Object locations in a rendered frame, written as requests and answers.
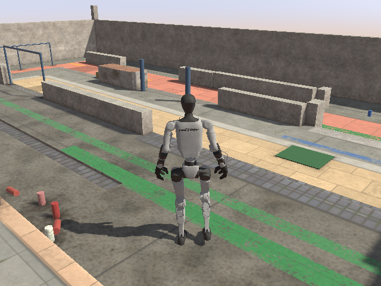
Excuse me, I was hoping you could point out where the robot left hand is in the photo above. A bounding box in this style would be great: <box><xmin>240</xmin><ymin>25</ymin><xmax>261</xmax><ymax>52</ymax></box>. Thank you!
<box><xmin>155</xmin><ymin>166</ymin><xmax>168</xmax><ymax>180</ymax></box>

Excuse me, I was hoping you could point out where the robot right upper arm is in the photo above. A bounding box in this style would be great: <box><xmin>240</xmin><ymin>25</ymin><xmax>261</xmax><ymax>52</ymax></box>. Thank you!
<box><xmin>201</xmin><ymin>119</ymin><xmax>218</xmax><ymax>152</ymax></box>

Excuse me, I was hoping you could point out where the right robot foot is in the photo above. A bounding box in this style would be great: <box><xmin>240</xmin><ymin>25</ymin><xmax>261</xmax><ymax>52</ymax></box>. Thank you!
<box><xmin>202</xmin><ymin>227</ymin><xmax>211</xmax><ymax>241</ymax></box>

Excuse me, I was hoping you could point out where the robot right hand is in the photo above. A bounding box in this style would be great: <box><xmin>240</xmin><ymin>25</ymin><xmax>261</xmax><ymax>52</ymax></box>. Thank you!
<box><xmin>214</xmin><ymin>165</ymin><xmax>228</xmax><ymax>179</ymax></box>

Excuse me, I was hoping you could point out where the right robot forearm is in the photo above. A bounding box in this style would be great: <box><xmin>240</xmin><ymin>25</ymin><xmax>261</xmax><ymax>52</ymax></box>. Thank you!
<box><xmin>213</xmin><ymin>143</ymin><xmax>226</xmax><ymax>167</ymax></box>

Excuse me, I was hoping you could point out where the robot left upper arm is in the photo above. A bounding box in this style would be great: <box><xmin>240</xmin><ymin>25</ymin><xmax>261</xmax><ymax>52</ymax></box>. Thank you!
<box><xmin>162</xmin><ymin>120</ymin><xmax>177</xmax><ymax>153</ymax></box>

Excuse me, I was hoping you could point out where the left robot forearm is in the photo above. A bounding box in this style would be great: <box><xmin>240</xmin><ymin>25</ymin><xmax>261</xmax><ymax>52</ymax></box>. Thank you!
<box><xmin>157</xmin><ymin>145</ymin><xmax>168</xmax><ymax>168</ymax></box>

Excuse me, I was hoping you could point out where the right robot shin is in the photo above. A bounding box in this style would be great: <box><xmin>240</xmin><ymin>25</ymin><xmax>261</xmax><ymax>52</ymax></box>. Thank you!
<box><xmin>202</xmin><ymin>191</ymin><xmax>210</xmax><ymax>232</ymax></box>

